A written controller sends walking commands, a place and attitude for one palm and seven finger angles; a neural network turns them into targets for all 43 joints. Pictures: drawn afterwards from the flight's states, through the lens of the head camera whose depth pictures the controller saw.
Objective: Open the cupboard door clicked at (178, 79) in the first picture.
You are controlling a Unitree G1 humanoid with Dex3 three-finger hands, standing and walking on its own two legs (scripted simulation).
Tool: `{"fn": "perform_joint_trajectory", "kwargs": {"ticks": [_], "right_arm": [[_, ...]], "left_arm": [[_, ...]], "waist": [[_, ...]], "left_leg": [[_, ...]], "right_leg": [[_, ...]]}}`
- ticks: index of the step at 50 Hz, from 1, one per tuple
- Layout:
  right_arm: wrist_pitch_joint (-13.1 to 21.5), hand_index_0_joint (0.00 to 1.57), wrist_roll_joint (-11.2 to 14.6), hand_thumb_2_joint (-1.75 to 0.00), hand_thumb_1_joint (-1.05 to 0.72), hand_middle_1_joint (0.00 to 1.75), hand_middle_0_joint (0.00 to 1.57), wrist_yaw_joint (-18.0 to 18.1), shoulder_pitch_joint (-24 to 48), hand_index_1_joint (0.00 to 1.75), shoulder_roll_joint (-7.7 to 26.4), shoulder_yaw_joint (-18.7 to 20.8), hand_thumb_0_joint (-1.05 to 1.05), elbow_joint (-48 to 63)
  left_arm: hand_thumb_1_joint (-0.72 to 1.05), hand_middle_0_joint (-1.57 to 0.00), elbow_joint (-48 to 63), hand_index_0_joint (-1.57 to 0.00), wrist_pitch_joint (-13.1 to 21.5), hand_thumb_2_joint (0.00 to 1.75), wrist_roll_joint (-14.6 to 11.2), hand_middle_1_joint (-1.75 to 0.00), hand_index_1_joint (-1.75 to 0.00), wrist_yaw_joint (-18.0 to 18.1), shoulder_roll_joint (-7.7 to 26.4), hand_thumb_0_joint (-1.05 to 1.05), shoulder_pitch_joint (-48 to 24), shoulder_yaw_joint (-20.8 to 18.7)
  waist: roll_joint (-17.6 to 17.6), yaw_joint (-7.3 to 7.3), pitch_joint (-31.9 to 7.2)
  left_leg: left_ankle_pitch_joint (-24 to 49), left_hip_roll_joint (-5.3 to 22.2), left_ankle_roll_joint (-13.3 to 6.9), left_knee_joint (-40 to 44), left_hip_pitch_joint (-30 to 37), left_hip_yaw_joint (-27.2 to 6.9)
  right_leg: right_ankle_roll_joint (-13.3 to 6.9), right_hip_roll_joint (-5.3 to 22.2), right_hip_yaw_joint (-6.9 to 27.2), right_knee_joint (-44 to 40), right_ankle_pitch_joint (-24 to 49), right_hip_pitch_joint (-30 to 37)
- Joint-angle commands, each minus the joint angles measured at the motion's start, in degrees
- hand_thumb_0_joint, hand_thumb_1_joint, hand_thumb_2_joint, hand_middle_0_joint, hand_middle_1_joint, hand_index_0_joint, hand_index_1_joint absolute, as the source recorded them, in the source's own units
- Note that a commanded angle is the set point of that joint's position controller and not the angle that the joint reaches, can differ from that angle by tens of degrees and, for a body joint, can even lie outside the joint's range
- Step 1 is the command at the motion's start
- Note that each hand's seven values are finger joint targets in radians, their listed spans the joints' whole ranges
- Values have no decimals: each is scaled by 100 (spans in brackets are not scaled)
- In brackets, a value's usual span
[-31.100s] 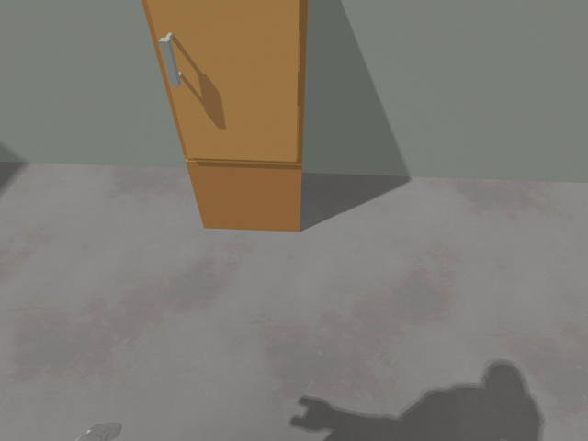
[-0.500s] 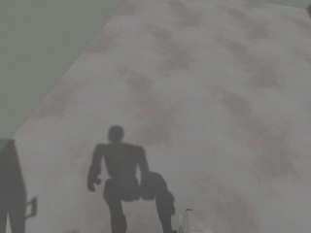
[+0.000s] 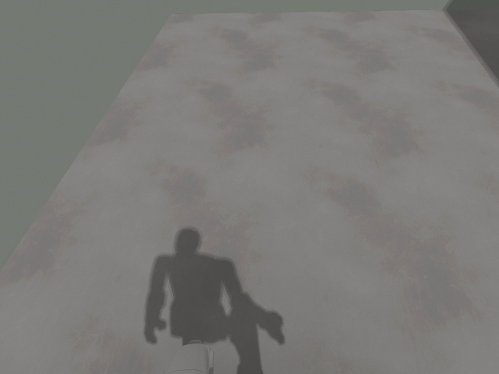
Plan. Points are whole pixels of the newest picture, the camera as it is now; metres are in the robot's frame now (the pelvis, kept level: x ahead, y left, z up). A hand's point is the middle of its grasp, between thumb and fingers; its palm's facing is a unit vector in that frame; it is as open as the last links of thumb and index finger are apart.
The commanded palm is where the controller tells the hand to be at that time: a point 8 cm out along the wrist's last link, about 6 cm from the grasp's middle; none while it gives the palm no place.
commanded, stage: walk to a spot facing it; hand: left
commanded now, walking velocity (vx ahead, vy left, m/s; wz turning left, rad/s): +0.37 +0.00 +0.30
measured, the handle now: out of the picture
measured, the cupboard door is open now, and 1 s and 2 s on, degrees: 47 47 47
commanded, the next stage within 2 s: turn to face it in 0.30 s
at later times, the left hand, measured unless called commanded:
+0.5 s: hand (183, 326) +0.24 +0.16 -0.18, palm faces +0.23 -0.95 -0.19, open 7.4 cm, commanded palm none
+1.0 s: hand (207, 234) +0.45 +0.14 -0.18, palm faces +0.50 -0.84 -0.21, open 7.2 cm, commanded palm none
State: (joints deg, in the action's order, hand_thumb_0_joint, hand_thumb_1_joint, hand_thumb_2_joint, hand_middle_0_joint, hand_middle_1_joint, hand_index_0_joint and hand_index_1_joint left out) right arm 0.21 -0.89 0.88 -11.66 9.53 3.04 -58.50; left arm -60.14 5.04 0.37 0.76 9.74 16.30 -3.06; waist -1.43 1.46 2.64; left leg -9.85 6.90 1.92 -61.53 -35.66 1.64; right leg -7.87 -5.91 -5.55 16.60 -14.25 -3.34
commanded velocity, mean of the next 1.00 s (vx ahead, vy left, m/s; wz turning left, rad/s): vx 0.10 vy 0.00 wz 0.55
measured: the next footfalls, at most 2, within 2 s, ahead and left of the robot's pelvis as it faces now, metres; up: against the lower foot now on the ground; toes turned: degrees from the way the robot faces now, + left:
left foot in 0.34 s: +0.24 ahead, +0.06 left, +0.00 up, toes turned +12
right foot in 0.68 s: +0.53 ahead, -0.16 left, +0.00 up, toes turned +11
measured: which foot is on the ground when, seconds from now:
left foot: up 0.00-0.32, down 0.34-0.68, up 0.70-1.00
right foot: down 0.00-0.32, up 0.34-0.66, down 0.68-1.00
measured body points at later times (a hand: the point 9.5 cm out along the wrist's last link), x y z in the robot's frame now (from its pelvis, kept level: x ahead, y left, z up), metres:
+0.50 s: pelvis +0.26 -0.02 -0.01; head +0.32 -0.01 +0.43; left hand +0.23 +0.21 -0.16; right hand +0.28 -0.24 -0.17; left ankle +0.20 +0.05 -0.74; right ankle +0.27 -0.18 -0.64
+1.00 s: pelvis +0.46 -0.07 -0.01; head +0.50 -0.04 +0.43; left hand +0.43 +0.18 -0.16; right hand +0.70 -0.26 -0.14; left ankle +0.41 +0.04 -0.69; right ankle +0.49 -0.17 -0.74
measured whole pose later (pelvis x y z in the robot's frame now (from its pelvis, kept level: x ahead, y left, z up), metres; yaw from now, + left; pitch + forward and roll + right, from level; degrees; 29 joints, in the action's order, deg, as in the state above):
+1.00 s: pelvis +0.46 -0.07 -0.01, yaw +31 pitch +2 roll +0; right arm -2.9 -1.1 -0.8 -4.7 15.7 4.7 -52.0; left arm -51.2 0.9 1.7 1.2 10.6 8.8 -2.7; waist 1.5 1.4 5.5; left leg -22.2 3.8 3.7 -55.4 -30.0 5.0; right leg -0.3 8.0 -17.9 32.3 -18.7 -14.0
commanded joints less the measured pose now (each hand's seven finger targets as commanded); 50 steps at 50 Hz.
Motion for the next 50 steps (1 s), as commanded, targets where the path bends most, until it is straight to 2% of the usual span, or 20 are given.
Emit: {"fn": "perform_joint_trajectory", "kwargs": {"ticks": [1, 6, 10, 12, 14, 15, 16, 17, 18, 19, 20, 25, 29, 32, 33, 34, 36, 38, 41, 50], "right_arm": [[-36, 20, 65, -90, -90, 30, 20, -74, -107, 30, 259, 35, 0, 116], [-31, 20, 87, -90, -90, 30, 20, -126, 611, 30, 274, 9, 0, 248], [27, 20, 87, -90, -90, 30, 20, -90, 496, 30, 259, -42, 0, 150], [88, 20, 88, -90, -90, 30, 20, -10, -12, 30, 297, -46, 0, 22], [111, 20, 58, -90, -90, 30, 20, 109, -1188, 30, 623, 84, 0, -261], [111, 20, -28, -90, -90, 30, 20, 111, -2005, 30, 916, 160, 0, -421], [151, 20, -107, -90, -90, 30, 20, 119, -2294, 30, 1260, 235, 0, -440], [132, 20, 37, -90, -90, 30, 20, 131, -1922, 30, 1267, 196, 0, -309], [169, 20, 29, -90, -90, 30, 20, 124, -1461, 30, 1263, 189, 0, -122], [263, 20, -45, -90, -90, 30, 20, 171, -1281, 30, 1099, 166, 0, 14], [339, 20, -48, -90, -90, 30, 20, 215, -818, 30, 717, 57, 0, 41], [433, 20, 16, -90, -90, 30, 20, 134, -814, 30, 929, 21, 0, -22], [292, 20, 48, -90, -90, 30, 20, 63, -886, 30, 1129, 142, 0, -15], [215, 20, 68, -90, -90, 30, 20, 39, -698, 30, 1161, 214, 0, 138], [235, 20, 121, -90, -90, 30, 20, 6, -918, 30, 905, 210, 0, 179], [204, 20, 167, -90, -90, 30, 20, 60, -1280, 30, 636, 184, 0, 294], [67, 20, 116, -90, -90, 30, 20, 78, -738, 30, 577, 148, 0, 484], [-75, 20, 63, -90, -90, 30, 20, -14, -239, 30, 588, 131, 0, 525], [-227, 20, 31, -90, -90, 30, 20, -143, -294, 30, 482, 100, 0, 564], [-223, 20, 14, -90, -90, 30, 20, -275, 498, 30, 562, 72, 0, 1064]], "left_arm": [[90, -20, -165, -20, 92, 90, 5, -30, -30, 87, 310, 0, 1041, 31], [90, -20, -459, -20, 109, 90, 55, -30, -30, 197, 302, 0, 1601, 92], [90, -20, -559, -20, 94, 90, 63, -30, -30, 238, 440, 0, 1651, 84], [90, -20, -525, -20, 92, 90, 74, -30, -30, 219, 627, 0, 1540, 31], [90, -20, -343, -20, 51, 90, 64, -30, -30, 149, 833, 0, 1025, -30], [90, -20, -170, -20, 23, 90, 8, -30, -30, 87, 711, 0, 732, 5], [90, -20, 144, -20, 55, 90, -127, -30, -30, 19, 409, 0, 724, 43], [90, -20, 387, -20, -28, 90, -52, -30, -30, 65, 567, 0, 372, -29], [90, -20, 537, -20, -74, 90, 20, -30, -30, 74, 520, 0, 252, -70], [90, -20, 760, -20, -68, 90, 138, -30, -30, -32, 303, 0, 255, -65], [90, -20, 594, -20, -159, 90, 161, -30, -30, -72, 128, 0, 425, -25], [90, -20, 657, -20, -365, 90, 91, -30, -30, -132, 105, 0, 5, -28], [90, -20, 862, -20, -341, 90, 39, -30, -30, -121, 381, 0, -450, -64], [90, -20, 816, -20, -233, 90, 29, -30, -30, -88, 724, 0, 163, -150], [90, -20, 719, -20, -184, 90, 63, -30, -30, -14, 1268, 0, 672, -279], [90, -20, 710, -20, -175, 90, 86, -30, -30, 34, 1803, 0, 1070, -399], [90, -20, 872, -20, -308, 90, 87, -30, -30, 139, 1432, 0, 536, -281], [90, -20, 1024, -20, -376, 90, 74, -30, -30, 166, 1051, 0, -123, -183], [90, -20, 1214, -20, -351, 90, 105, -30, -30, 148, 933, 0, -617, -141], [90, -20, 1162, -20, -352, 90, 157, -30, -30, 93, 1125, 0, -441, -245]], "waist": [[772, -171, 187], [645, -264, 625], [573, -66, 425], [773, 162, 185], [935, 832, -115], [235, 1241, -526], [-1208, 1095, -981], [-402, 697, -925], [58, 436, -237], [420, 207, 319], [52, -180, 382], [-259, -306, 209], [-811, -133, -325], [-600, -553, -726], [467, -740, -1384], [2092, -789, -2430], [1641, -714, -1437], [1251, -419, -805], [1160, -70, -714], [1181, -161, -493]], "left_leg": [[195, -185, -92, 156, -561, 103], [168, -440, -257, 504, -914, 238], [-271, -1028, -505, 1474, 177, 957], [-607, -1366, -741, 1835, 977, 1296], [-461, -1264, -1055, 2515, 2563, 1043], [298, -467, -1399, 3012, 3817, 11], [2037, 1331, -2325, 3529, 4856, -2652], [2152, 1713, -2692, 3830, 4479, -3601], [1028, 1756, -2344, 4084, 3596, -3234], [935, 1305, -1468, 4108, 3103, -2858], [876, 1021, -1252, 4385, 2610, -2081], [3762, 96, -1031, 4122, 1996, -456], [3734, 37, -802, 3584, 2215, -579], [3010, -59, -492, 2447, 1849, -772], [1265, -474, -180, 1096, 949, -436], [-2953, -1102, 100, -882, 387, -38], [-2684, -479, 67, -1875, 41, -331], [-2017, -210, 123, -1958, 15, -347], [-1595, -189, 164, -966, 463, -95], [-1224, -352, 81, 1519, 886, 500]], "right_leg": [[1125, 1716, 627, -301, 4771, 623], [1261, 1893, 536, -311, 5221, 965], [1420, 1719, 52, 240, 7450, 1006], [1441, 1750, -87, 803, 8682, 934], [1621, 1708, -249, 2429, 8473, -71], [1476, 1503, -342, 4311, 5992, -1116], [1446, 514, -109, 6936, -809, -2932], [1068, 462, 799, 7651, -1444, -3608], [895, 762, 1093, 7546, -1220, -3856], [933, 835, 1109, 7146, -1064, -4086], [1012, 1000, 989, 6735, -623, -4032], [1303, 964, 254, 4144, -120, -2925], [1285, 686, -62, 2585, 776, -1866], [1131, 776, 16, 1486, 1553, -227], [738, 1887, 888, 1535, 3497, 1320], [29, 3803, 2688, 1440, 5650, 2198], [-264, 3689, 2164, 976, 4579, 1083], [43, 3119, 1283, 844, 3602, -113], [333, 2812, 228, 640, 3072, -688], [313, 2861, -520, 1049, 3440, -289]]}}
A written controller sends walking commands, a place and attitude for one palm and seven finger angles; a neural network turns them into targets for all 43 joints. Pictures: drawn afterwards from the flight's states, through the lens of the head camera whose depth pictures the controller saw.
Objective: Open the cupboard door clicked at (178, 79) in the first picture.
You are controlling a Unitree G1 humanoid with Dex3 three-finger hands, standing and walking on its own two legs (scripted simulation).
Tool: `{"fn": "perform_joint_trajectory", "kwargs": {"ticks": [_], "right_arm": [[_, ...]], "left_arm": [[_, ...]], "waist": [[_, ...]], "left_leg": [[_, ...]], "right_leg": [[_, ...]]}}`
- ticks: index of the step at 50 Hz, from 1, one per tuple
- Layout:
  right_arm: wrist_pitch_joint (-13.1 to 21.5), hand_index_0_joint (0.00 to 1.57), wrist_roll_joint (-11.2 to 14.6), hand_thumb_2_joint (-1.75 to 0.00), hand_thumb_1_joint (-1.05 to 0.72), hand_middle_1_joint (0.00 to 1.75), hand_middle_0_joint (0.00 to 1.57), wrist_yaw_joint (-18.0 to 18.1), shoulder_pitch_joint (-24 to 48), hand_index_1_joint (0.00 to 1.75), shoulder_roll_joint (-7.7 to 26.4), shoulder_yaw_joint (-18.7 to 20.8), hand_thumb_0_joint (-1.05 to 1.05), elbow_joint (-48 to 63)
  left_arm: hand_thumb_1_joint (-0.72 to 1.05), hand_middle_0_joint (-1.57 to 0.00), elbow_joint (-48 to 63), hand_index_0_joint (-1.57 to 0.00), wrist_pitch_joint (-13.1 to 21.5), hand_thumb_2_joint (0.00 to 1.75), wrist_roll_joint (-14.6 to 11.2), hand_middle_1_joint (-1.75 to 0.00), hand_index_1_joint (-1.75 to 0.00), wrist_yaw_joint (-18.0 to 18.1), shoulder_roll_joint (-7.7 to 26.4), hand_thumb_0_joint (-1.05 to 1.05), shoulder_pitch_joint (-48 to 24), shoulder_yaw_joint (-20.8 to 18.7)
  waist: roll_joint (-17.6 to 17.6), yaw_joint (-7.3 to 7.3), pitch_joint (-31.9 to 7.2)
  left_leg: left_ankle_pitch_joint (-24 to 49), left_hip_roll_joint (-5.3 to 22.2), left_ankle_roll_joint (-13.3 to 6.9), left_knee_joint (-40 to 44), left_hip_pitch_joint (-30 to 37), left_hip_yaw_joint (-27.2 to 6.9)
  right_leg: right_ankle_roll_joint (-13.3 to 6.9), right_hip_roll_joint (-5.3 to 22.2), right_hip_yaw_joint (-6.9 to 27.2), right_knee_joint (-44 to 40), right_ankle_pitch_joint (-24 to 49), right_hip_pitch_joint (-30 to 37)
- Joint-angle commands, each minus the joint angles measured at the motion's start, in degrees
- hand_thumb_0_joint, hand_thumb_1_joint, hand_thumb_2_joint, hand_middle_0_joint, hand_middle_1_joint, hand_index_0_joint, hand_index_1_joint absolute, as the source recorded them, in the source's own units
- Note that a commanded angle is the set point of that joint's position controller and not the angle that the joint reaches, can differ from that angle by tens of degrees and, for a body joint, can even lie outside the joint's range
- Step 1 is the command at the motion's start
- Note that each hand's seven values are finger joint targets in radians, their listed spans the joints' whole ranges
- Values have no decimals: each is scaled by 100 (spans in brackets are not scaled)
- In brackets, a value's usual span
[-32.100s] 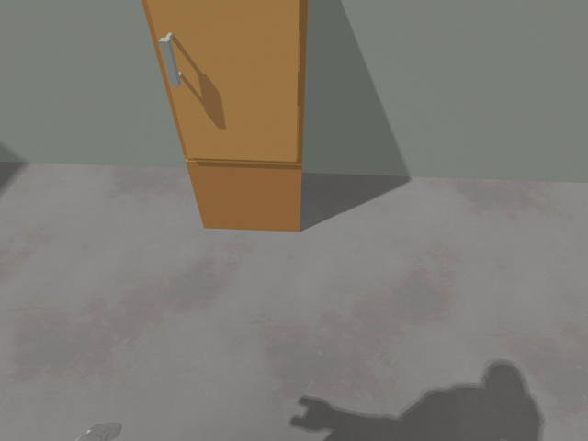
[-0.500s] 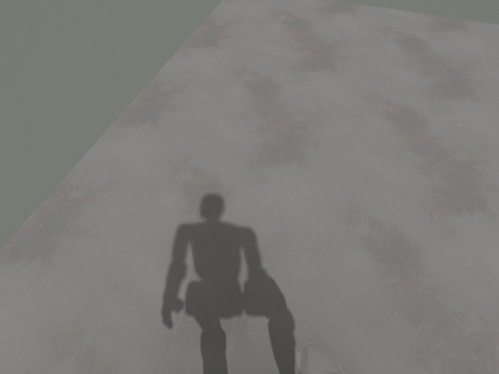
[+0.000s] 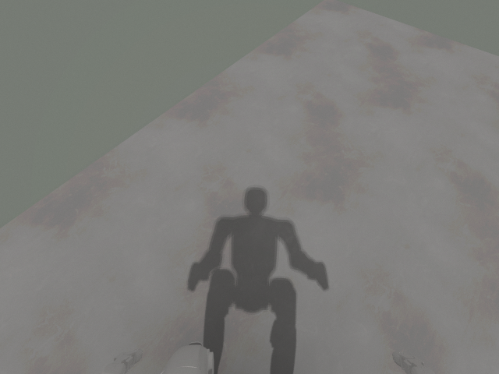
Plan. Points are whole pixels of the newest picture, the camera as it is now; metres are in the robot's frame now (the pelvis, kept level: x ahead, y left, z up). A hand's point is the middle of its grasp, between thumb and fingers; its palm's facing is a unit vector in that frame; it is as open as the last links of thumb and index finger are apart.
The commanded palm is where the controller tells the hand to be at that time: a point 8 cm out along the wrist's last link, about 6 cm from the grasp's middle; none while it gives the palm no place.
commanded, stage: turn to face it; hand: left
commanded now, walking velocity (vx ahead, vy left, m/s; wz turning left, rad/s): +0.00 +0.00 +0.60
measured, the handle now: out of the picture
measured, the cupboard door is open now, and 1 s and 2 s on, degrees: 47 47 47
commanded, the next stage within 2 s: none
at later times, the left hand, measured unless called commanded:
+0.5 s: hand out of the picture +0.12 +0.20 -0.15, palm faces +0.23 -0.93 -0.27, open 7.4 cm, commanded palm none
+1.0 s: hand out of the picture -0.01 +0.12 -0.17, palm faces +0.59 -0.76 -0.25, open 7.3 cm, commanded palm none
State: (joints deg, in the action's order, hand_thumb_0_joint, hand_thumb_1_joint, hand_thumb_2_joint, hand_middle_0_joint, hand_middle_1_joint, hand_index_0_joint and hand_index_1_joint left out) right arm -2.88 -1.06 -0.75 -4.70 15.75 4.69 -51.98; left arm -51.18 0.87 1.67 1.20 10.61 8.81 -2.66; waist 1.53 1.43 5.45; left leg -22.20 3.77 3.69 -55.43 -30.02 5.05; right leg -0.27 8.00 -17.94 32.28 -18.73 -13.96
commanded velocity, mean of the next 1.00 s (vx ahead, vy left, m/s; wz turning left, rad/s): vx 0.00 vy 0.00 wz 0.60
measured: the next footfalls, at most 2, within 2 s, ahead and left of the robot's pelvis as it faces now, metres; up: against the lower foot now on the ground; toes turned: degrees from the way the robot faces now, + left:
left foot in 0.10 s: +0.08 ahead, +0.10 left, +0.00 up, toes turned +11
right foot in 0.56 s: +0.13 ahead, -0.15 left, +0.00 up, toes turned +15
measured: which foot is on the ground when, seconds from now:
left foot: up 0.00-0.08, down 0.10-0.56, up 0.58-1.00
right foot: down 0.00-0.10, up 0.12-0.54, down 0.56-1.00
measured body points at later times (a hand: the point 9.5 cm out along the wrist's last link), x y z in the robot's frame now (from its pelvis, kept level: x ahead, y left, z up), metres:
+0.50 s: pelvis +0.06 -0.03 +0.00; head +0.12 -0.02 +0.45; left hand +0.11 +0.25 -0.13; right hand +0.17 -0.26 -0.15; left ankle +0.05 +0.10 -0.73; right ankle +0.09 -0.17 -0.70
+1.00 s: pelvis +0.07 -0.07 +0.00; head +0.12 -0.03 +0.44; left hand -0.04 +0.16 -0.15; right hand +0.32 -0.21 -0.14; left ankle +0.00 +0.02 -0.71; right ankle +0.09 -0.16 -0.73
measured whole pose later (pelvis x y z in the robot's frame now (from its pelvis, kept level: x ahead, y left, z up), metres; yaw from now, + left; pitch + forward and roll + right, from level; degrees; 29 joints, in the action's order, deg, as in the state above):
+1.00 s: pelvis +0.07 -0.07 +0.00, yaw +36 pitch +0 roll +1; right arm -4.7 -0.9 -1.3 -3.9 14.0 4.3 -53.3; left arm -52.2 -0.3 1.9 1.1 12.3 14.0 -2.9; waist 1.6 -0.8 6.9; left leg -25.2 2.1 3.4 -45.5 -21.2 5.2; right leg -0.8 8.6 -19.8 33.7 -21.7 -11.3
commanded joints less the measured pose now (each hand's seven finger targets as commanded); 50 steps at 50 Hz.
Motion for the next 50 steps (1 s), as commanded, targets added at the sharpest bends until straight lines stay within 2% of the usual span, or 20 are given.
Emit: {"fn": "perform_joint_trajectory", "kwargs": {"ticks": [1, 3, 4, 5, 6, 7, 8, 12, 17, 22, 25, 26, 27, 28, 29, 32, 34, 41, 47, 50], "right_arm": [[108, 20, 37, -90, -90, 30, 20, -114, -179, 30, 43, -84, 0, 481], [135, 20, -6, -90, -90, 30, 20, -112, -637, 30, 304, -6, 0, 439], [182, 20, -38, -90, -90, 30, 20, -97, -1146, 30, 780, 119, 0, 353], [227, 20, -51, -90, -90, 30, 20, -47, -1523, 30, 1503, 275, 0, 369], [177, 20, 14, -90, -90, 30, 20, 24, -1672, 30, 1607, 266, 0, 253], [187, 20, 13, -90, -90, 30, 20, 83, -1411, 30, 1453, 242, 0, 306], [214, 20, 10, -90, -90, 30, 20, 136, -1151, 30, 1324, 232, 0, 427], [286, 20, 19, -90, -90, 30, 20, 163, -555, 30, 926, 94, 0, 538], [272, 20, 0, -90, -90, 30, 20, 135, -771, 30, 898, 125, 0, 361], [181, 20, -41, -90, -90, 30, 20, 106, -678, 30, 890, 196, 0, 304], [147, 20, -5, -90, -90, 30, 20, 114, -519, 30, 889, 241, 0, 327], [150, 20, 33, -90, -90, 30, 20, 106, -428, 30, 795, 233, 0, 363], [157, 20, 100, -90, -90, 30, 20, 70, -563, 30, 420, 194, 0, 404], [158, 20, 96, -90, -90, 30, 20, 65, -506, 30, 184, 154, 0, 530], [100, 20, 38, -90, -90, 30, 20, 45, -482, 30, 464, 190, 0, 465], [-65, 20, 14, -90, -90, 30, 20, -30, -651, 30, 294, 167, 0, 119], [-93, 20, 27, -90, -90, 30, 20, -70, -595, 30, 201, 133, 0, 85], [-91, 20, 27, -90, -90, 30, 20, -66, 11, 30, 75, 42, 0, 210], [-17, 20, 60, -90, -90, 30, 20, -86, 192, 30, 80, -27, 0, 362], [33, 20, 43, -90, -90, 30, 20, -87, -99, 30, 184, 12, 0, 383]], "left_arm": [[90, -20, 294, -20, 56, 90, 16, -30, -30, 35, 1152, 0, 334, -312], [90, -20, 304, -20, 39, 90, -33, -30, -30, -4, 1265, 0, 312, -341], [90, -20, 410, -20, 16, 90, -77, -30, -30, -37, 1171, 0, 229, -317], [90, -20, 685, -20, -6, 90, -131, -30, -30, -78, 748, 0, 2, -173], [90, -20, 852, -20, -108, 90, -75, -30, -30, -27, 919, 0, -261, -163], [90, -20, 814, -20, -138, 90, -54, -30, -30, -4, 914, 0, -324, -174], [90, -20, 697, -20, -144, 90, -52, -30, -30, 8, 874, 0, -317, -210], [90, -20, 339, -20, -218, 90, -46, -30, -30, -68, 854, 0, 216, -226], [90, -20, 427, -20, -235, 90, -77, -30, -30, -50, 766, 0, 5, -190], [90, -20, 556, -20, -216, 90, -113, -30, -30, -47, 712, 0, -193, -159], [90, -20, 461, -20, -125, 90, -142, -30, -30, -28, 755, 0, 230, -179], [90, -20, 380, -20, -69, 90, -141, -30, -30, -7, 859, 0, 546, -214], [90, -20, 330, -20, -1, 90, -63, -30, -30, 49, 1326, 0, 756, -305], [90, -20, 346, -20, -10, 90, -13, -30, -30, 90, 1767, 0, 787, -376], [90, -20, 360, -20, -28, 90, -52, -30, -30, 105, 1645, 0, 678, -285], [90, -20, 509, -20, -40, 90, -105, -30, -30, 100, 963, 0, -121, -121], [90, -20, 497, -20, 0, 90, -95, -30, -30, 90, 888, 0, 23, -111], [90, -20, 229, -20, 24, 90, -48, -30, -30, 107, 1011, 0, 841, -218], [90, -20, 199, -20, -22, 90, 5, -30, -30, 77, 1259, 0, 754, -312], [90, -20, 160, -20, -34, 90, -4, -30, -30, 21, 1333, 0, 627, -351]], "waist": [[747, -154, -802], [378, 136, -1081], [-562, 451, -1426], [-2410, 628, -1541], [-1638, 655, -1771], [-1230, 512, -1507], [-1389, 416, -1419], [-707, -73, -1204], [-685, -26, -1056], [-1167, 4, -835], [-1172, -193, -991], [-879, -360, -1154], [430, -433, -1408], [1889, -515, -1311], [1330, -437, -1121], [955, 58, -566], [947, 28, -555], [771, -347, -709], [1055, -363, -681], [861, -142, -785]], "left_leg": [[94, -110, -139, 1278, 546, 261], [907, -281, -240, 2293, 1667, 325], [2356, 303, -557, 2819, 2741, -532], [5191, 2048, -1477, 3139, 3401, -2926], [5486, 2382, -1938, 3084, 3435, -2981], [4788, 2161, -1851, 3189, 3200, -2609], [4434, 1819, -1679, 3152, 2996, -2536], [4075, 1026, -1216, 3242, 2443, -1533], [3544, 966, -1301, 3370, 2299, -1769], [2858, 801, -1226, 3323, 1733, -2055], [2986, 631, -1058, 2905, 1335, -2261], [2478, 402, -833, 2584, 1009, -2128], [840, -156, -430, 1673, -25, -1567], [-1459, -884, -44, 60, -691, -585], [-1425, -518, -122, -1078, -460, -912], [-191, -211, 54, -1868, -483, -745], [100, -205, 106, -1722, -441, -591], [-260, -157, 141, -324, -408, -261], [-433, -158, -59, 1013, 363, 92], [160, -280, -192, 2084, 1310, 240]], "right_leg": [[-431, 1541, 697, -323, 3898, 780], [-175, 1398, 451, 561, 3452, 397], [153, 1004, 307, 1738, 2130, -516], [631, -29, 521, 3333, -2055, -2132], [530, -121, 1518, 3944, -2167, -2370], [517, -10, 1686, 4082, -1758, -2535], [569, -40, 1732, 4161, -1429, -2613], [663, -181, 1822, 3902, -290, -2143], [704, -296, 1807, 2959, -282, -1890], [597, -586, 1625, 1429, -524, -1048], [498, -782, 1568, 140, 100, -2], [469, -605, 1644, -740, 734, 716], [187, 547, 2665, -1404, 1016, 1823], [-517, 2082, 4021, -1540, 2122, 1737], [-818, 2166, 3631, -1398, 2311, 957], [-427, 1063, 2084, -1212, 2717, 520], [-309, 925, 1637, -1181, 3003, 589], [-459, 1255, 1306, -881, 4171, 1662], [-598, 1549, 1047, -615, 3908, 1347], [-353, 1495, 755, -71, 3454, 826]]}}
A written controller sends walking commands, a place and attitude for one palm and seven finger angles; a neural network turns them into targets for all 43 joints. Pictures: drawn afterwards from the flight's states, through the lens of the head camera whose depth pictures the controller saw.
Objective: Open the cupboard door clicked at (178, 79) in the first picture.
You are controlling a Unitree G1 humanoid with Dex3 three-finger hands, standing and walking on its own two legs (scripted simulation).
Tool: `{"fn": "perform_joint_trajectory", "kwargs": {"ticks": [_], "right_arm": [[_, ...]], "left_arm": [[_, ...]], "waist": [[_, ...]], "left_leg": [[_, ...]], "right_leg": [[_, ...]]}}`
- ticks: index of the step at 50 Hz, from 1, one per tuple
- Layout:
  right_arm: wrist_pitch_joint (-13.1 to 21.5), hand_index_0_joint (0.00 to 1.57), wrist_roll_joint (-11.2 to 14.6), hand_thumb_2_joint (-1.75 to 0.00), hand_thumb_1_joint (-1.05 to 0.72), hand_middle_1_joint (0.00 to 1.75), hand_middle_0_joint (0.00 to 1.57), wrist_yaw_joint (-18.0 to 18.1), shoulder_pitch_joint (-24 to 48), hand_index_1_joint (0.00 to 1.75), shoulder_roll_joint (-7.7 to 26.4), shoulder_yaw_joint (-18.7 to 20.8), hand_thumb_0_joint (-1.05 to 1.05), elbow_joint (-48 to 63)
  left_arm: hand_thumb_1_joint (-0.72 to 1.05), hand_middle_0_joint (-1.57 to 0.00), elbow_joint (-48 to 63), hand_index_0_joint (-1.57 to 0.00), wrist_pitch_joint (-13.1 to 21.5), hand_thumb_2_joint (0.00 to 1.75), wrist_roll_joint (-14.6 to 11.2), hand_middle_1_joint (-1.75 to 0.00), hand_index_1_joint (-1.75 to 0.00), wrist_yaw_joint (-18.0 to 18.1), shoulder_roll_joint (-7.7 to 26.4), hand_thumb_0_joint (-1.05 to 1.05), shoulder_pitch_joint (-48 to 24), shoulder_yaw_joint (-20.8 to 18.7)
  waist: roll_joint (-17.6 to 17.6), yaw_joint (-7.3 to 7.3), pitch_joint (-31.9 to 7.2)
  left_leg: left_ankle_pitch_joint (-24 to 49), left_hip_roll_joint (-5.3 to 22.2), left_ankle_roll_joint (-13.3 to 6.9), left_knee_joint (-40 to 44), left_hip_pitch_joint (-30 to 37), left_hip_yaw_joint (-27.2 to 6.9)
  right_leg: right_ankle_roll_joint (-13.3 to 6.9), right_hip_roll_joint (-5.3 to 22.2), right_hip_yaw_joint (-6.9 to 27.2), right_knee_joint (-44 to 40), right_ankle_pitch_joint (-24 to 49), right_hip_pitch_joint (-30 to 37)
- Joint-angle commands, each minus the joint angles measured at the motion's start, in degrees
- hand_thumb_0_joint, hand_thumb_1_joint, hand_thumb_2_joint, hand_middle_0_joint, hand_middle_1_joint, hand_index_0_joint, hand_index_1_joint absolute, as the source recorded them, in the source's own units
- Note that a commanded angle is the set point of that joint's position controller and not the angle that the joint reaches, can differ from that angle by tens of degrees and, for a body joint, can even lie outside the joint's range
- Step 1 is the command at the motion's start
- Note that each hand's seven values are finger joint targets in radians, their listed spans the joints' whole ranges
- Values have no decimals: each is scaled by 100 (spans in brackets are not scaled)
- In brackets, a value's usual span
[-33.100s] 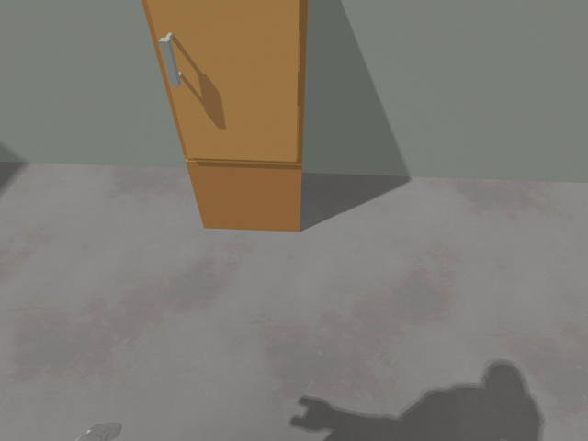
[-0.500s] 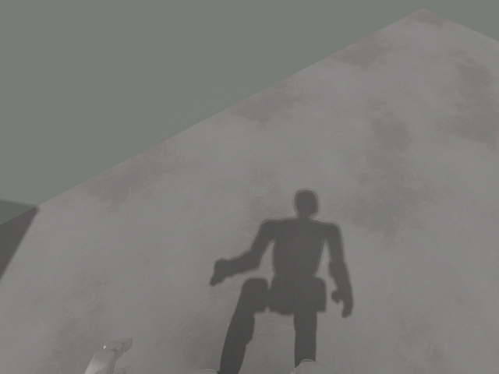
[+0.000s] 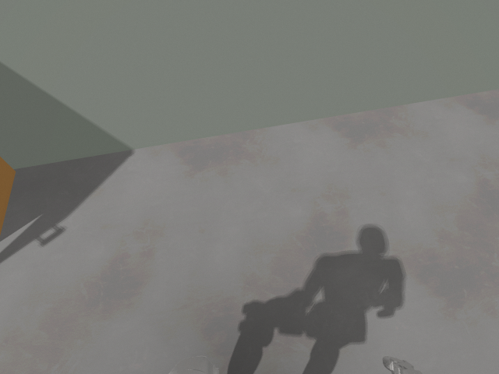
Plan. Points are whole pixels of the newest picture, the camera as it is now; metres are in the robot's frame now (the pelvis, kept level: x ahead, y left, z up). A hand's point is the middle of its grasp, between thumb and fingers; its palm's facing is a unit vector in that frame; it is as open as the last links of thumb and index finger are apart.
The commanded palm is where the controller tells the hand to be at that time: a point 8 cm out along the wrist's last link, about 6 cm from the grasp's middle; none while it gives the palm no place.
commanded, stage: turn to face it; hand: left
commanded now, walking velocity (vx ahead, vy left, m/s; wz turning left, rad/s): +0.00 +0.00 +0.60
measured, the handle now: out of the picture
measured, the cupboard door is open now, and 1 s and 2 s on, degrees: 47 47 47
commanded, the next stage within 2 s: take the last steps up to it in 1.74 s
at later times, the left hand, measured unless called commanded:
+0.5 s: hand out of the picture +0.10 +0.22 -0.15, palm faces +0.22 -0.94 -0.25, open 7.4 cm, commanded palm none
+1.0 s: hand out of the picture -0.06 +0.15 -0.16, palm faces +0.59 -0.76 -0.27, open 7.3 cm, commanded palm none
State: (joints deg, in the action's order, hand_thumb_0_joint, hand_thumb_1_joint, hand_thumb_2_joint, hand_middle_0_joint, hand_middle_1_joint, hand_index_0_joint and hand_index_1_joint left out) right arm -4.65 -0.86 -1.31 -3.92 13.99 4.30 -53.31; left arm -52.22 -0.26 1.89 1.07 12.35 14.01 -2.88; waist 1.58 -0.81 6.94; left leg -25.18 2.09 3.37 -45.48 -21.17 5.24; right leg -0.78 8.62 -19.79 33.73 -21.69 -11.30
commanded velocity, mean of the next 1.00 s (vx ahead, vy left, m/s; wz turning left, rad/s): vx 0.00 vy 0.00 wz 0.60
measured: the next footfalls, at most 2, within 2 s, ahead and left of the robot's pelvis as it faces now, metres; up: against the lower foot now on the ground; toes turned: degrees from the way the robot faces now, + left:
left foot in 0.06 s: +0.03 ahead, +0.12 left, +0.00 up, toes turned +8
right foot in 0.56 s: +0.07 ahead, -0.12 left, +0.00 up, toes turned +16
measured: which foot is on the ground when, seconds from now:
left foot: up 0.00-0.04, down 0.06-0.56, up 0.58-1.00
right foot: down 0.00-0.06, up 0.08-0.54, down 0.56-1.00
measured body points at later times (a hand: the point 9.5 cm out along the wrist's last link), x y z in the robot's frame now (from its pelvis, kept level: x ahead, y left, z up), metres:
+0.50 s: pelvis +0.01 -0.01 +0.01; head +0.07 +0.01 +0.45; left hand +0.08 +0.27 -0.13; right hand +0.11 -0.24 -0.14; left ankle -0.01 +0.11 -0.73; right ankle +0.04 -0.15 -0.70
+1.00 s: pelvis +0.02 -0.04 +0.00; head +0.07 -0.01 +0.45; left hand -0.09 +0.19 -0.14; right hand +0.27 -0.18 -0.14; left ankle -0.05 +0.06 -0.71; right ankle +0.04 -0.13 -0.73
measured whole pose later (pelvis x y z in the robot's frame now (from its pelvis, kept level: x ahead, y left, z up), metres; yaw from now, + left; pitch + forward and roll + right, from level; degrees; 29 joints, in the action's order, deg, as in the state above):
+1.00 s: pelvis +0.02 -0.04 +0.00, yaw +36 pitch +0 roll +2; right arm -4.7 -1.0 -1.3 -4.1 14.3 4.4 -53.8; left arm -52.1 -0.3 1.9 1.0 12.4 14.3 -3.2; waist 1.4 -0.8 7.3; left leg -24.5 1.8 3.2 -44.4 -21.1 5.0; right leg -0.5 8.6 -18.9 33.5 -22.5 -10.1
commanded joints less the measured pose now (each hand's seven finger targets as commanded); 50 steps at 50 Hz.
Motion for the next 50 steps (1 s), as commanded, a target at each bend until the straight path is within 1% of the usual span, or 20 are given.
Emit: {"fn": "perform_joint_trajectory", "kwargs": {"ticks": [1, 2, 3, 4, 7, 10, 16, 21, 25, 26, 27, 28, 29, 30, 31, 32, 34, 40, 47, 50], "right_arm": [[250, 20, 5, -90, -90, 30, 20, -27, -581, 30, 549, 96, 0, 419], [306, 20, -42, -90, -90, 30, 20, 0, -1038, 30, 1122, 242, 0, 326], [304, 20, -35, -90, -90, 30, 20, 68, -1421, 30, 1688, 372, 0, 276], [268, 20, -7, -90, -90, 30, 20, 106, -1476, 30, 1647, 321, 0, 188], [342, 20, -21, -90, -90, 30, 20, 234, -696, 30, 1193, 202, 0, 442], [406, 20, 8, -90, -90, 30, 20, 232, -515, 30, 1050, 134, 0, 480], [418, 20, -17, -90, -90, 30, 20, 204, -823, 30, 1013, 158, 0, 336], [362, 20, -65, -90, -90, 30, 20, 198, -939, 30, 1017, 233, 0, 288], [315, 20, -30, -90, -90, 30, 20, 206, -698, 30, 1008, 288, 0, 373], [315, 20, 5, -90, -90, 30, 20, 200, -624, 30, 908, 278, 0, 410], [331, 20, 72, -90, -90, 30, 20, 163, -710, 30, 622, 246, 0, 436], [335, 20, 80, -90, -90, 30, 20, 157, -703, 30, 343, 200, 0, 560], [285, 20, 11, -90, -90, 30, 20, 141, -664, 30, 632, 249, 0, 504], [206, 20, -10, -90, -90, 30, 20, 130, -803, 30, 623, 277, 0, 364], [140, 20, -19, -90, -90, 30, 20, 99, -805, 30, 556, 258, 0, 227], [106, 20, -12, -90, -90, 30, 20, 53, -804, 30, 508, 230, 0, 171], [75, 20, -1, -90, -90, 30, 20, 2, -775, 30, 404, 181, 0, 161], [73, 20, 0, -90, -90, 30, 20, -18, -184, 30, 298, 104, 0, 263], [165, 20, 30, -90, -90, 30, 20, -43, 177, 30, 231, 11, 0, 453], [232, 20, 12, -90, -90, 30, 20, -28, -223, 30, 370, 51, 0, 451]], "left_arm": [[90, -20, 307, -20, 73, 90, -79, -30, -30, 7, 1182, 0, -2, -339], [90, -20, 452, -20, 39, 90, -126, -30, -30, -33, 954, 0, -87, -307], [90, -20, 764, -20, -4, 90, -141, -30, -30, -42, 580, 0, -528, -162], [90, -20, 850, -20, -94, 90, -89, -30, -30, 5, 772, 0, -709, -169], [90, -20, 503, -20, -141, 90, -60, -30, -30, -23, 735, 0, -621, -234], [90, -20, 323, -20, -161, 90, -64, -30, -30, -74, 717, 0, -302, -244], [90, -20, 466, -20, -145, 90, -77, -30, -30, -47, 643, 0, -570, -218], [90, -20, 680, -20, -102, 90, -126, -30, -30, -32, 542, 0, -991, -159], [90, -20, 579, -20, -28, 90, -172, -30, -30, 5, 590, 0, -485, -178], [90, -20, 501, -20, 21, 90, -177, -30, -30, 27, 659, 0, -200, -213], [90, -20, 449, -20, 86, 90, -118, -30, -30, 71, 1046, 0, 3, -287], [90, -20, 457, -20, 85, 90, -52, -30, -30, 119, 1484, 0, 71, -360], [90, -20, 465, -20, 63, 90, -81, -30, -30, 126, 1408, 0, 48, -270], [90, -20, 524, -20, 86, 90, -99, -30, -30, 169, 1004, 0, -383, -225], [90, -20, 591, -20, 63, 90, -119, -30, -30, 148, 859, 0, -637, -163], [90, -20, 624, -20, 59, 90, -134, -30, -30, 124, 755, 0, -749, -113], [90, -20, 629, -20, 98, 90, -131, -30, -30, 106, 688, 0, -633, -103], [90, -20, 389, -20, 116, 90, -85, -30, -30, 114, 797, 0, 84, -189], [90, -20, 311, -20, 84, 90, -15, -30, -30, 76, 1077, 0, 279, -303], [90, -20, 267, -20, 88, 90, -43, -30, -30, 32, 1168, 0, 167, -345]], "waist": [[533, 355, -1161], [-823, 632, -1481], [-2119, 841, -1449], [-1315, 764, -1480], [-1067, 386, -1000], [-801, 116, -973], [-886, 161, -963], [-1106, 289, -969], [-1196, 49, -1178], [-917, -103, -1329], [123, -184, -1501], [1712, -276, -1449], [1219, -201, -1256], [1135, 59, -1068], [1041, 178, -783], [816, 271, -678], [939, 272, -648], [857, -60, -758], [1078, -167, -755], [870, 113, -1004]], "left_leg": [[1175, -109, -258, 1771, 1223, 109], [2503, 923, -741, 2213, 2301, -1311], [4850, 2226, -1552, 2449, 2532, -3079], [4867, 2402, -1809, 2316, 2393, -2730], [4163, 1475, -1271, 2445, 1695, -1975], [3973, 1077, -1085, 2553, 1549, -1523], [3467, 991, -1232, 2602, 1504, -1988], [3554, 917, -1252, 2348, 1284, -2344], [3618, 719, -1062, 1893, 689, -2619], [3046, 501, -852, 1660, 320, -2533], [1581, 60, -484, 1003, -698, -2049], [-974, -770, -32, -538, -1576, -838], [-1157, -478, -78, -1758, -1332, -997], [-731, -258, -61, -2273, -1319, -1146], [-318, -177, 22, -2597, -1311, -966], [43, -114, 82, -2732, -1306, -833], [382, -94, 137, -2665, -1310, -664], [159, -27, 183, -1558, -1280, -353], [-102, -74, -40, 104, -512, 86], [627, -235, -182, 1269, 549, 255]], "right_leg": [[-84, 1286, 721, 486, 3451, 142], [304, 678, 515, 1759, 1418, -1135], [615, -101, 931, 2998, -1764, -2432], [496, -34, 1723, 3372, -1693, -2510], [585, -78, 2007, 3663, -459, -2506], [653, -173, 1991, 3560, 147, -2278], [724, -322, 2040, 2868, 155, -2187], [636, -614, 1936, 1447, -265, -1545], [504, -870, 1874, -72, 372, -198], [472, -732, 1933, -983, 1005, 548], [245, 228, 2721, -1559, 1339, 1694], [-419, 1818, 4110, -1613, 2371, 1924], [-783, 2082, 3866, -1531, 2830, 969], [-735, 1746, 3339, -1562, 2792, 678], [-613, 1290, 2933, -1487, 2864, 501], [-495, 1004, 2382, -1381, 3120, 443], [-328, 823, 1851, -1359, 3395, 467], [-431, 1078, 1552, -1177, 3991, 1203], [-534, 1389, 1233, -747, 4314, 1107], [-265, 1329, 895, 1, 4223, 701]]}}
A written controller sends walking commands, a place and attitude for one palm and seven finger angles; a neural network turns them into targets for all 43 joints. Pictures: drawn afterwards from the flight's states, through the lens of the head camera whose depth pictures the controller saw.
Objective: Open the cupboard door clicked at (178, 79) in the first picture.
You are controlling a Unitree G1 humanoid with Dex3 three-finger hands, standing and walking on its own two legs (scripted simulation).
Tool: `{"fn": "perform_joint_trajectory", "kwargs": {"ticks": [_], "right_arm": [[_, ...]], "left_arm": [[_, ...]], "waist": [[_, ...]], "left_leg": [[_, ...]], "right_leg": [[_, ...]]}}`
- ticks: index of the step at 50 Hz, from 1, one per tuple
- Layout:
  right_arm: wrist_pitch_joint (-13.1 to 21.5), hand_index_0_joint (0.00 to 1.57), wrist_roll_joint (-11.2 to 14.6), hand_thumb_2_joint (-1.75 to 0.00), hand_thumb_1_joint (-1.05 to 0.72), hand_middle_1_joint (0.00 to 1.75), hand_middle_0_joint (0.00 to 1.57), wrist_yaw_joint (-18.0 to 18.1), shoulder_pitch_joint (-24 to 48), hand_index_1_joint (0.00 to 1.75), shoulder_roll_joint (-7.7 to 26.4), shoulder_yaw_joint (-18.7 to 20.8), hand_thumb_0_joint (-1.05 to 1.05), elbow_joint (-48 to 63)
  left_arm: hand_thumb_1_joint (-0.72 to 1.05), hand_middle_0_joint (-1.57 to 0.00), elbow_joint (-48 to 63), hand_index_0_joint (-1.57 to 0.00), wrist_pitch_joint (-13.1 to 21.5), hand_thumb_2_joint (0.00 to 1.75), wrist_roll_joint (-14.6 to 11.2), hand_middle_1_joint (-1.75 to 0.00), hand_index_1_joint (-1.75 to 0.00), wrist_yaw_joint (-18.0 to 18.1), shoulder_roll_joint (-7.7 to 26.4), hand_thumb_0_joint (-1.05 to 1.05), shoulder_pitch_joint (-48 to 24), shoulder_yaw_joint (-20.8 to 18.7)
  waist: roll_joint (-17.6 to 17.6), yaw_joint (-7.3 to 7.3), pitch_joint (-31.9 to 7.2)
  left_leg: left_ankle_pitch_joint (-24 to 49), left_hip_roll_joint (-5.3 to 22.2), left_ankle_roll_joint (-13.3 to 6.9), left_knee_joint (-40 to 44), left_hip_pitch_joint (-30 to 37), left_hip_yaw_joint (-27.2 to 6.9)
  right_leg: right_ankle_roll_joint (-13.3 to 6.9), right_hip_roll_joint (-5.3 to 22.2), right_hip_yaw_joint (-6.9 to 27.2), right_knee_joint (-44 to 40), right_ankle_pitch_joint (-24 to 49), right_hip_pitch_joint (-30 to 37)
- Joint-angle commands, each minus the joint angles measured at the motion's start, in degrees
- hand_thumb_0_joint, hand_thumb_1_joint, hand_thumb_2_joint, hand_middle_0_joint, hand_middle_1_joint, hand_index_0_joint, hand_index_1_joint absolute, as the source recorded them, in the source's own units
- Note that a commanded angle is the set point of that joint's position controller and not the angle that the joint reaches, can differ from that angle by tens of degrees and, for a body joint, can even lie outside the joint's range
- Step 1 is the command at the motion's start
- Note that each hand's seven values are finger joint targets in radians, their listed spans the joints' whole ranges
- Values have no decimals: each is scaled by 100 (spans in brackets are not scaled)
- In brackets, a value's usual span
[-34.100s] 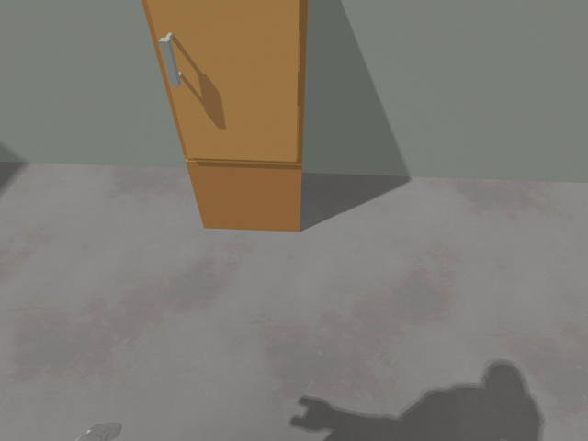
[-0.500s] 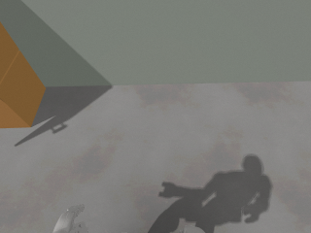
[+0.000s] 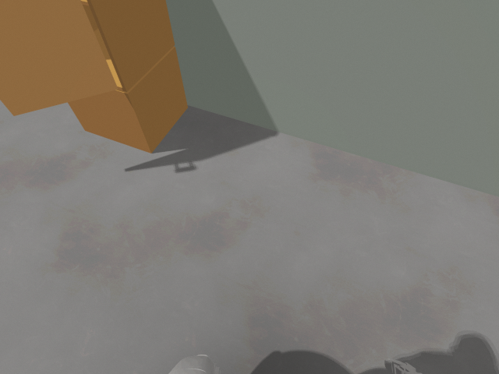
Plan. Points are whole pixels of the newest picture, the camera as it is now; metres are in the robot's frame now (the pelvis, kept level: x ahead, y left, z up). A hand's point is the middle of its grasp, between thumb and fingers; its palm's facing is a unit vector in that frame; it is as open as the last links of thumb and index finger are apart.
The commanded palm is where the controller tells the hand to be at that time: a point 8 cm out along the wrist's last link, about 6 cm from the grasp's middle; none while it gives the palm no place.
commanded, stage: turn to face it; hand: left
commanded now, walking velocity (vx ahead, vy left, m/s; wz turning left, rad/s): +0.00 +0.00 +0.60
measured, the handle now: out of the picture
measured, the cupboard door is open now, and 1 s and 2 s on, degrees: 47 47 47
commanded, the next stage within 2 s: take the last steps up to it in 0.74 s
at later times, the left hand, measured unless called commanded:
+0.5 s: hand out of the picture +0.10 +0.21 -0.15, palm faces +0.21 -0.94 -0.26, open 7.4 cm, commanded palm none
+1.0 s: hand out of the picture -0.05 +0.15 -0.17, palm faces +0.51 -0.83 -0.22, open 7.3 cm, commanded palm none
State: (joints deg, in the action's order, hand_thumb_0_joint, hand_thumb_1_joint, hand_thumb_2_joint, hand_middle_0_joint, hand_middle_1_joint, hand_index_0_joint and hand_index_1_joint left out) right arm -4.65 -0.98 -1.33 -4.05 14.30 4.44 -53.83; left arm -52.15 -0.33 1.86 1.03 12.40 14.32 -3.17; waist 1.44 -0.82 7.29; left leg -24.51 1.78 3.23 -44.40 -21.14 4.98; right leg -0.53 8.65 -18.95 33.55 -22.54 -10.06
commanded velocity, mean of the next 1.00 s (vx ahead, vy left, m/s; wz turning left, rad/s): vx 0.05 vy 0.03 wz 0.41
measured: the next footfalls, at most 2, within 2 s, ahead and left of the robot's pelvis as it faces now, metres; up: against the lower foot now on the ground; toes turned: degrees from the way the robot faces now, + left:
left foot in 0.06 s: +0.04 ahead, +0.12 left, +0.00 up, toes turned +7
right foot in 0.52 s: +0.08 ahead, -0.12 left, +0.00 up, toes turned +12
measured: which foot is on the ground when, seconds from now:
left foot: up 0.00-0.04, down 0.06-0.54, up 0.56-1.00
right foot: down 0.00-0.06, up 0.08-0.50, down 0.52-1.00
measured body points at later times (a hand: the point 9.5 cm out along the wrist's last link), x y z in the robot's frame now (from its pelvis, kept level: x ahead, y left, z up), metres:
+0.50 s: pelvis +0.02 -0.01 +0.00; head +0.08 -0.01 +0.45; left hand +0.09 +0.26 -0.13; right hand +0.13 -0.25 -0.15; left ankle +0.00 +0.11 -0.73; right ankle +0.04 -0.14 -0.71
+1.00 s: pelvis +0.04 -0.02 +0.00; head +0.08 +0.01 +0.45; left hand -0.08 +0.20 -0.15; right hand +0.25 -0.18 -0.14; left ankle -0.03 +0.06 -0.72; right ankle +0.04 -0.13 -0.73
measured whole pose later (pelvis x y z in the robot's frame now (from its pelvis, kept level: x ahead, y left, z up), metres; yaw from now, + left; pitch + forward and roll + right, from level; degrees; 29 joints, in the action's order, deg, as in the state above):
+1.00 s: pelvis +0.04 -0.02 +0.00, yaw +28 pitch +1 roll +1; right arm -2.8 -1.0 -0.5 -5.0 12.0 2.8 -56.6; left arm -56.8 0.8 1.8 0.6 11.6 17.6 -3.1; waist 1.9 -2.3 5.4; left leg -24.1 0.0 2.0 -38.2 -16.6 4.4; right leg 0.3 6.7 -14.6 31.6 -21.4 -9.8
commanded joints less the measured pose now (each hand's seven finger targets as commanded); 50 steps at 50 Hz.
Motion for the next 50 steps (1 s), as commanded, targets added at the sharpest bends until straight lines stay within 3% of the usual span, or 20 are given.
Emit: {"fn": "perform_joint_trajectory", "kwargs": {"ticks": [1, 2, 3, 4, 7, 9, 15, 20, 24, 25, 26, 27, 28, 29, 30, 33, 42, 45, 48, 50], "right_arm": [[274, 20, 1, -90, -90, 30, 20, -20, -647, 30, 545, 102, 0, 399], [337, 20, -49, -90, -90, 30, 20, 16, -1087, 30, 1221, 266, 0, 310], [309, 20, -14, -90, -90, 30, 20, 81, -1446, 30, 1679, 369, 0, 260], [273, 20, 4, -90, -90, 30, 20, 107, -1415, 30, 1603, 306, 0, 211], [322, 20, -34, -90, -90, 30, 20, 221, -471, 30, 1178, 197, 0, 528], [376, 20, -17, -90, -90, 30, 20, 219, -361, 30, 1051, 131, 0, 549], [402, 20, -9, -90, -90, 30, 20, 194, -669, 30, 986, 149, 0, 450], [353, 20, -56, -90, -90, 30, 20, 192, -770, 30, 968, 190, 0, 396], [318, 20, -21, -90, -90, 30, 20, 210, -536, 30, 912, 223, 0, 453], [329, 20, 31, -90, -90, 30, 20, 191, -539, 30, 771, 209, 0, 469], [349, 20, 88, -90, -90, 30, 20, 158, -677, 30, 391, 160, 0, 514], [335, 20, 70, -90, -90, 30, 20, 166, -588, 30, 332, 146, 0, 609], [267, 20, 31, -90, -90, 30, 20, 150, -581, 30, 505, 159, 0, 534], [197, 20, -10, -90, -90, 30, 20, 134, -704, 30, 479, 180, 0, 338], [140, 20, -2, -90, -90, 30, 20, 114, -745, 30, 451, 196, 0, 231], [108, 20, 9, -90, -90, 30, 20, 61, -735, 30, 273, 110, 0, 99], [177, 20, 40, -90, -90, 30, 20, 93, -117, 30, 16, -66, 0, 86], [260, 20, 40, -90, -90, 30, 20, 64, 13, 30, 16, -120, 0, 112], [355, 20, 22, -90, -90, 30, 20, 55, -191, 30, 116, -126, 0, 103], [439, 20, -8, -90, -90, 30, 20, 56, -879, 30, 324, -64, 0, -82]], "left_arm": [[90, -20, 307, -20, 88, 90, -94, -30, -30, 10, 1176, 0, 8, -318], [90, -20, 502, -20, 61, 90, -141, -30, -30, -41, 875, 0, -96, -270], [90, -20, 786, -20, 8, 90, -144, -30, -30, -29, 582, 0, -516, -128], [90, -20, 840, -20, -74, 90, -97, -30, -30, 18, 781, 0, -639, -142], [90, -20, 529, -20, -153, 90, -72, -30, -30, -21, 750, 0, -617, -208], [90, -20, 391, -20, -176, 90, -51, -30, -30, -70, 707, 0, -367, -221], [90, -20, 487, -20, -138, 90, -69, -30, -30, -46, 639, 0, -503, -183], [90, -20, 662, -20, -104, 90, -111, -30, -30, -31, 539, 0, -834, -131], [90, -20, 513, -20, -5, 90, -160, -30, -30, -6, 520, 0, -272, -148], [90, -20, 443, -20, 66, 90, -139, -30, -30, 17, 705, 0, -13, -190], [90, -20, 374, -20, 129, 90, -54, -30, -30, 71, 1166, 0, 217, -288], [90, -20, 373, -20, 113, 90, -34, -30, -30, 96, 1455, 0, 251, -305], [90, -20, 396, -20, 102, 90, -70, -30, -30, 107, 1271, 0, 149, -212], [90, -20, 442, -20, 140, 90, -88, -30, -30, 126, 908, 0, -264, -153], [90, -20, 499, -20, 89, 90, -112, -30, -30, 131, 793, 0, -481, -130], [90, -20, 479, -20, 150, 90, -134, -30, -30, 102, 607, 0, -396, -62], [90, -20, 30, -20, 180, 90, -36, -30, -30, 114, 774, 0, 471, -155], [90, -20, -128, -20, 203, 90, -13, -30, -30, 68, 871, 0, 602, -197], [90, -20, -221, -20, 229, 90, -25, -30, -30, 9, 1002, 0, 481, -255], [90, -20, -203, -20, 203, 90, -80, -30, -30, -55, 965, 0, 91, -270]], "waist": [[512, 415, -1310], [-1053, 679, -1632], [-1946, 837, -1632], [-1164, 728, -1575], [-1092, 351, -849], [-825, 149, -785], [-838, 180, -1047], [-1244, 257, -983], [-1111, -18, -1215], [-636, -147, -1321], [822, -224, -1575], [1710, -257, -1439], [1048, -197, -1231], [1384, 64, -911], [1141, 154, -803], [909, 207, -730], [800, -162, -874], [970, -258, -818], [908, -95, -804], [285, 357, -881]], "left_leg": [[1464, -143, -298, 1820, 1455, 113], [3141, 1186, -892, 2089, 2637, -1615], [5361, 2246, -1657, 2220, 2708, -3006], [5012, 2369, -1840, 2128, 2489, -2550], [3309, 1487, -1369, 2466, 1307, -1979], [3376, 1131, -1140, 2532, 1237, -1653], [3411, 1019, -1238, 2432, 1458, -1821], [3551, 961, -1248, 2210, 1237, -2092], [3521, 727, -1013, 1662, 708, -2256], [2790, 483, -753, 1313, 159, -2120], [841, -185, -331, 261, -940, -1355], [-1302, -656, -81, -1179, -1315, -731], [-1098, -358, -133, -2087, -1096, -1019], [-720, -232, -90, -2501, -1259, -1090], [-333, -167, -27, -2738, -1212, -951], [319, -116, 63, -2677, -1212, -740], [-212, -106, 21, -575, -682, -304], [-235, -155, -71, 41, -400, -127], [67, -186, -185, 923, 252, 44], [731, -204, -388, 2088, 1806, -15]], "right_leg": [[-57, 1179, 612, 856, 3939, 73], [336, 454, 486, 2222, 1017, -1476], [523, -146, 1036, 3240, -1675, -2496], [419, -14, 1678, 3470, -1603, -2524], [514, -35, 1914, 3553, -483, -2414], [557, -152, 1861, 3521, 33, -2315], [651, -321, 1861, 2752, 131, -2144], [599, -563, 1761, 1527, -223, -1585], [468, -811, 1647, -288, 655, -190], [438, -554, 1850, -1090, 1378, 701], [80, 805, 3010, -1471, 2164, 1790], [-626, 2017, 3930, -1447, 3447, 1395], [-870, 1928, 3471, -1405, 3257, 646], [-717, 1478, 3117, -1490, 3298, 409], [-577, 1190, 2759, -1415, 3311, 340], [-362, 766, 1840, -1294, 3906, 449], [-688, 1064, 1694, -998, 4789, 1115], [-710, 1267, 1911, -1100, 4066, 1059], [-654, 1376, 1873, -1014, 3000, 688], [-256, 969, 1346, -151, 1752, -518]]}}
